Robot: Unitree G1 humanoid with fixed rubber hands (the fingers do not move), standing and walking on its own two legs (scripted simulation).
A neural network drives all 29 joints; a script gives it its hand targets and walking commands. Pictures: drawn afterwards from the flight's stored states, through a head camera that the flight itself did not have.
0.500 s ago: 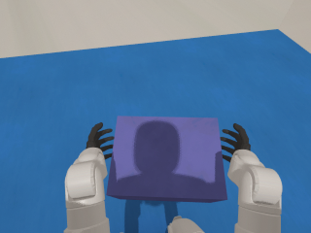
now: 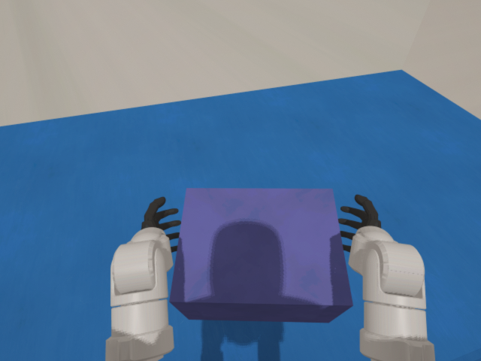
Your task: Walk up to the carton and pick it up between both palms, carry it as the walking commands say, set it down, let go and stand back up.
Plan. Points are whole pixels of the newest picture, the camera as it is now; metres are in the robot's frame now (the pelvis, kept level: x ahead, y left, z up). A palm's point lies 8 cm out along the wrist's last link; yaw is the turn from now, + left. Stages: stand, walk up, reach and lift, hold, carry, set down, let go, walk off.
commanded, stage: carry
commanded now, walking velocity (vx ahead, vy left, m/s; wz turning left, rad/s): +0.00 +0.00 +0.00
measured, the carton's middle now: (258, 256) +0.31 -0.01 +0.00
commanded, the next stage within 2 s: none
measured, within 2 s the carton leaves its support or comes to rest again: neither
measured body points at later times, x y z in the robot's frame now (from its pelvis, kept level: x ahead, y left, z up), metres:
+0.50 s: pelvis -0.04 +0.00 +0.00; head -0.07 +0.01 +0.45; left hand +0.24 +0.17 +0.07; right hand +0.25 -0.17 +0.08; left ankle -0.01 +0.11 -0.73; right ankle +0.07 -0.09 -0.73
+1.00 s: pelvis +0.00 +0.01 +0.00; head -0.02 +0.01 +0.45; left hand +0.29 +0.18 +0.07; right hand +0.28 -0.16 +0.08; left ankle -0.01 +0.11 -0.73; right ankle +0.07 -0.09 -0.73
